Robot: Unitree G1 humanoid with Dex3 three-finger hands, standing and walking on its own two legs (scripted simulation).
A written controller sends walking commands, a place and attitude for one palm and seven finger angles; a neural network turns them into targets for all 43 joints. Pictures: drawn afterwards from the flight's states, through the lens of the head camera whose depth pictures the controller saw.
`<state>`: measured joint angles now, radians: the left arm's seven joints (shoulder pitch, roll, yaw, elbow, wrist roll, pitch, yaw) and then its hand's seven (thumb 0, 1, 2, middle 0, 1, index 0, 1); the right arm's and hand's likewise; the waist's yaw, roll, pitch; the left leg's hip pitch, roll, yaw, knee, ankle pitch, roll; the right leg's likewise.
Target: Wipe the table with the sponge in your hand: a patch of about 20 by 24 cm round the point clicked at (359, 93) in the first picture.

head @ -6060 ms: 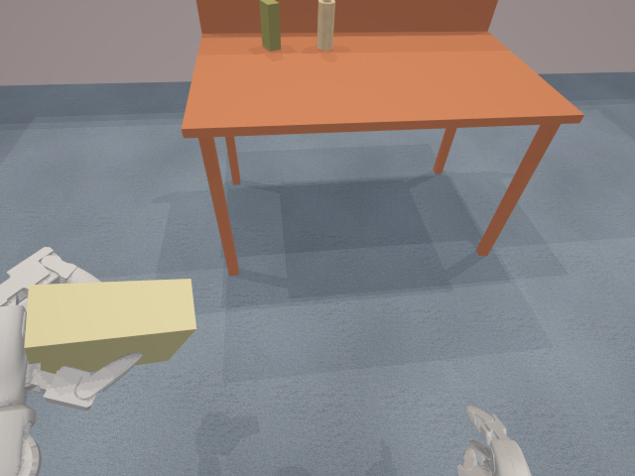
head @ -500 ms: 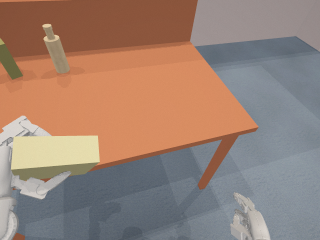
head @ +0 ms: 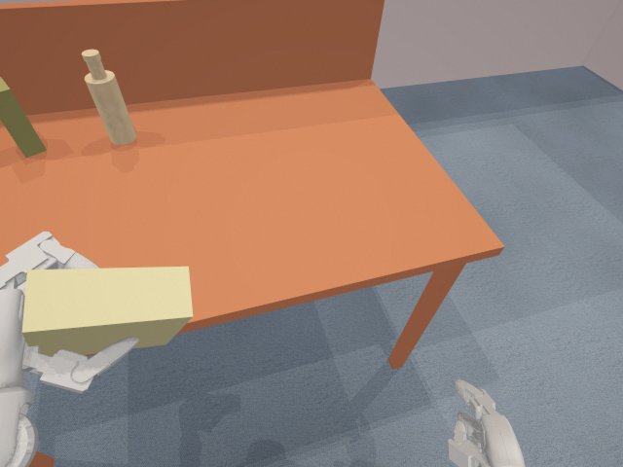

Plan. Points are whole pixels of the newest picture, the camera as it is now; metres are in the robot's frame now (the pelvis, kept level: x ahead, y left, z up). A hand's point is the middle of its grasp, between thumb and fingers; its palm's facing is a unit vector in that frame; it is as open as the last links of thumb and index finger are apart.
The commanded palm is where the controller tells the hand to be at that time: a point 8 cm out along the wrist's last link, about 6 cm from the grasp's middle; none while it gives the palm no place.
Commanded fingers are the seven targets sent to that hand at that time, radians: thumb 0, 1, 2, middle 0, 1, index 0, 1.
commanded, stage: shuffle to correct the standing spot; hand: left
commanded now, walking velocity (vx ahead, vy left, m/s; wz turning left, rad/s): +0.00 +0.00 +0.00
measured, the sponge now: (133, 312) +0.23 +0.21 +0.13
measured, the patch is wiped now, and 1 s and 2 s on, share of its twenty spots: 0.00 0.00 0.00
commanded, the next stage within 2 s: none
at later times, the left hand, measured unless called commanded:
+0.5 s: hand (102, 275) +0.25 +0.24 +0.15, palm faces +0.34 -0.85 -0.40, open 9.5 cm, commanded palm +0.20 +0.28 +0.17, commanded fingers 0.00 0.10 1.30 -1.20 -1.60 -1.20 -1.60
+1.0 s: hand (87, 275) +0.26 +0.26 +0.15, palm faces +0.34 -0.84 -0.42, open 9.5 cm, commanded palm +0.21 +0.30 +0.17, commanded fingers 0.00 0.10 1.30 -1.20 -1.60 -1.20 -1.60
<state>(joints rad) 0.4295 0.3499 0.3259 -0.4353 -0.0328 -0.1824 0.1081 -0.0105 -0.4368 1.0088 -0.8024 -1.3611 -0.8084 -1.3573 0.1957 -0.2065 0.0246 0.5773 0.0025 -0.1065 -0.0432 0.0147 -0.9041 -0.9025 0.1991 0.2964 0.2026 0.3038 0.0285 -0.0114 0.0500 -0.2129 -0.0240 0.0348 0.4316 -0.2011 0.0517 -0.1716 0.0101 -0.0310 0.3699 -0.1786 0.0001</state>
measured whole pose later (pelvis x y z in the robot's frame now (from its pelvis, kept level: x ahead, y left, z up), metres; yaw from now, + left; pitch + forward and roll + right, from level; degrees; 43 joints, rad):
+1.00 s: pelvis +0.04 +0.02 -0.02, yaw -2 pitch -2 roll -1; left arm 0.45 0.37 0.35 -0.45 -0.03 -0.21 0.10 -0.01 -0.44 1.01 -0.80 -1.36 -0.81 -1.36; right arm 0.19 -0.21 0.01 0.56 0.00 -0.08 -0.03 0.01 -0.91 -0.90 0.20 0.30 0.20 0.30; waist 0.02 0.01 0.04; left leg -0.22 -0.05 0.09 0.59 -0.35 0.09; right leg -0.22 -0.03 -0.04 0.59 -0.34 0.01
